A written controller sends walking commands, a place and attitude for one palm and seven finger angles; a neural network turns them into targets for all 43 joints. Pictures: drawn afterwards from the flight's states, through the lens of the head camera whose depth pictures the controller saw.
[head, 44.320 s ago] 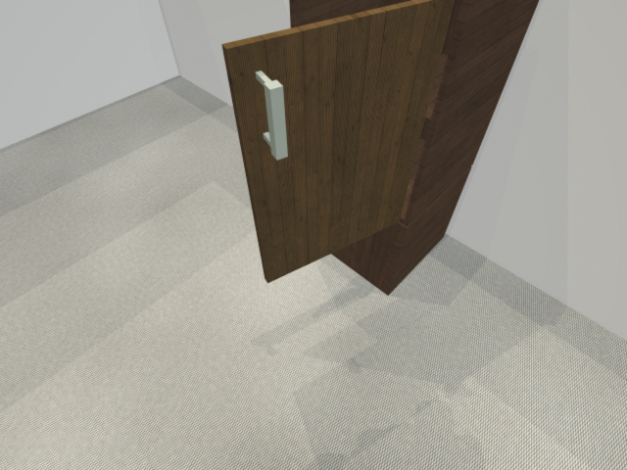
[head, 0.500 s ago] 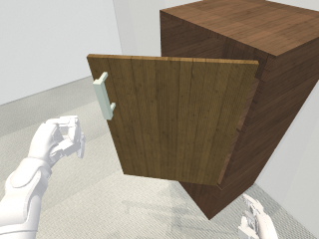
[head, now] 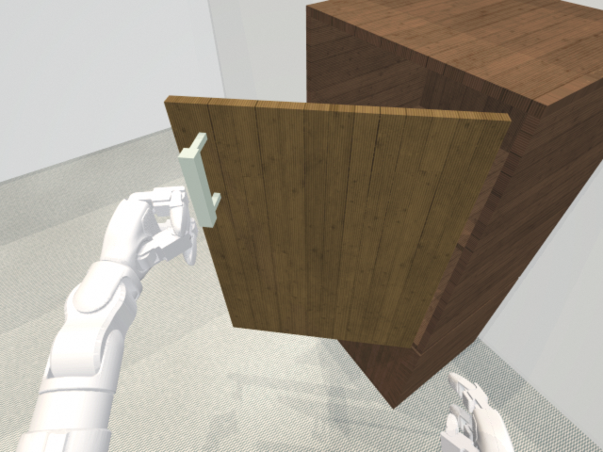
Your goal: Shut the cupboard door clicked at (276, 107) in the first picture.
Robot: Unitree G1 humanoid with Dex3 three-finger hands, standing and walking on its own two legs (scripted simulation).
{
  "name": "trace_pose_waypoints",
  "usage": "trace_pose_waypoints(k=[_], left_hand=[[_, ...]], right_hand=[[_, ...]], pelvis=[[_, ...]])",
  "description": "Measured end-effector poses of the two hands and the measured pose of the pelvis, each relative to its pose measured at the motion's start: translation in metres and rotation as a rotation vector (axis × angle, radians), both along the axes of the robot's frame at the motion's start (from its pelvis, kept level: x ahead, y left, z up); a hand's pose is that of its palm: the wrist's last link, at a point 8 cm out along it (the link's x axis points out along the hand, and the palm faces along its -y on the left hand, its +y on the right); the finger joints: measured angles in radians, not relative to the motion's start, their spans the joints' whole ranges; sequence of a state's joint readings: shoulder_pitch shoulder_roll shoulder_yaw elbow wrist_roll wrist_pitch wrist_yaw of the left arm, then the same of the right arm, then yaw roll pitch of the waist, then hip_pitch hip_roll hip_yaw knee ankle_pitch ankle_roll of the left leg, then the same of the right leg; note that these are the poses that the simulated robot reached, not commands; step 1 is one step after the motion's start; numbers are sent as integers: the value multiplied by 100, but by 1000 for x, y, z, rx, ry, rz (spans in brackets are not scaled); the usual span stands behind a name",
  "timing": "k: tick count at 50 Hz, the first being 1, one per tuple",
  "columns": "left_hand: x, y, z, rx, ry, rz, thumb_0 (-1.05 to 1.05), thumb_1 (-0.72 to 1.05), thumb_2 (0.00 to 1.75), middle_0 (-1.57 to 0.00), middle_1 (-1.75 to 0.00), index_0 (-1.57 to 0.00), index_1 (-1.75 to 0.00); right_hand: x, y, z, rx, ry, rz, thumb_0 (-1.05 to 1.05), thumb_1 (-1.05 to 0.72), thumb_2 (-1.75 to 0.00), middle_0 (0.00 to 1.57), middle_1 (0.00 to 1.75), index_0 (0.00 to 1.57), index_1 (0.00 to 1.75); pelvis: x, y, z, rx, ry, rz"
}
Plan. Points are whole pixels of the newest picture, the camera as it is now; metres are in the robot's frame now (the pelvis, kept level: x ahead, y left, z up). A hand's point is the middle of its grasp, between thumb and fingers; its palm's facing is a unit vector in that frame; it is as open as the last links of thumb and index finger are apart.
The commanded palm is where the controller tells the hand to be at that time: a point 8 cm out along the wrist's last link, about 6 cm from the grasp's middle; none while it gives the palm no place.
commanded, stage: bring the fist close to the handle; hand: left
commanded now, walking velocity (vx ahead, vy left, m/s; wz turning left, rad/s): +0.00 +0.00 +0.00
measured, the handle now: (204, 181) +0.43 +0.17 +0.15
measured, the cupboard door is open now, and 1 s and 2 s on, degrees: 48 44 30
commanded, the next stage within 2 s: push the door shut along its arc in 0.54 s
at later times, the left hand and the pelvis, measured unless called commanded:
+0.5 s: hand (195, 225) +0.34 +0.16 +0.15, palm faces -0.03 -1.00 -0.05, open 3.1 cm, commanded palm +0.31 +0.21 +0.15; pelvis +0.00 +0.00 +0.00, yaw +0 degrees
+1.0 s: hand (211, 204) +0.38 +0.15 +0.16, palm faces -0.10 -0.99 -0.05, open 3.2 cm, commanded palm +0.37 +0.20 +0.15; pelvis -0.01 -0.01 +0.00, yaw +0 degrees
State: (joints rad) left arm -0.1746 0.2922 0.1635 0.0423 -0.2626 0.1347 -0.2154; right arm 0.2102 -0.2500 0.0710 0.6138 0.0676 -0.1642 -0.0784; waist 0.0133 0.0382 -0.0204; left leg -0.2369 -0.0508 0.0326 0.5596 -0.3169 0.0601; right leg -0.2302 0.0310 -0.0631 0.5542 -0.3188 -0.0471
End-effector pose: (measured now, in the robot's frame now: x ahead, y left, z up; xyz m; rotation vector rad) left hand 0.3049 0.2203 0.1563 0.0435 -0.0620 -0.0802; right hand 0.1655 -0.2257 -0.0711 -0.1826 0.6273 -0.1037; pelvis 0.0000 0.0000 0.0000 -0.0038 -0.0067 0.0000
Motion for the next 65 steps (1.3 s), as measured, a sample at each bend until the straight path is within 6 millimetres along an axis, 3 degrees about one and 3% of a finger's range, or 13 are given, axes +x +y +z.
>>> trace_pose_waypoints(k=[4,9,13,17,27,35,65], left_hand=[[13,1,9,-6,-23,16,2,90,90,-131,-150,-130,-150],[23,-2,-1,-1,58,17,1,90,90,-130,-150,-130,-150],[21,-10,-7,-5,68,3,1,90,90,-130,-150,-130,-150],[18,-14,0,-10,14,5,2,90,90,-130,-150,-130,-150],[16,-5,-2,4,63,46,1,90,90,-130,-150,-130,-150],[15,-10,4,-5,25,34,2,90,90,-131,-150,-130,-150],[96,-22,4,5,70,-99,2,92,94,-131,-150,-130,-150]], right_hand=[[-3,3,-1,9,19,-2,2,-90,-89,21,30,20,30],[-7,3,-4,16,48,-14,2,-90,-89,21,30,20,30],[-10,1,-5,10,64,-21,2,-90,-89,21,30,20,30],[-11,1,-4,3,68,-21,2,-90,-89,21,30,20,30],[-11,-2,-2,13,70,-22,2,-90,-89,21,30,20,30],[-13,-8,-2,2,72,-18,2,-90,-89,21,30,20,30],[-68,-51,-27,-50,250,-113,2,-90,-89,21,30,20,30]], pelvis=[[2,3,1,-1,1,-3],[3,7,1,-3,4,-4],[3,8,2,-2,3,-10],[3,8,2,-1,-5,-11],[-2,3,4,-1,-19,-8],[-6,-3,4,2,-25,0],[-8,-16,-1,8,52,9]])
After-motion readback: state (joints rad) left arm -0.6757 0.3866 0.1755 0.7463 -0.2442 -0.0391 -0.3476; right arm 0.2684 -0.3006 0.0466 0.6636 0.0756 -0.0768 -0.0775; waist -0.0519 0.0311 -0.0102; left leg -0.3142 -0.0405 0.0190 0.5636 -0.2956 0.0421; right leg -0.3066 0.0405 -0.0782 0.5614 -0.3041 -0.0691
